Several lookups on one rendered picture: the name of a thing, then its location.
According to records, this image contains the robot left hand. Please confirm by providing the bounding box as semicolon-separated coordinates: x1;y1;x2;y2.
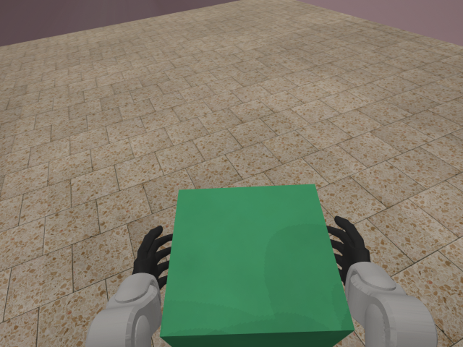
132;226;173;290

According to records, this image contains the right robot forearm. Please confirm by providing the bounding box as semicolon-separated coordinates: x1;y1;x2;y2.
345;262;438;347

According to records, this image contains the robot right hand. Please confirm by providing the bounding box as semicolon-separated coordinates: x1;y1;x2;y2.
326;216;371;286

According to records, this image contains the carton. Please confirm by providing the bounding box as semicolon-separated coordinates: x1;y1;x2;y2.
160;184;355;347

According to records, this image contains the left robot forearm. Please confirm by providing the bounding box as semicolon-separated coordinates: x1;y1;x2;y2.
85;273;162;347

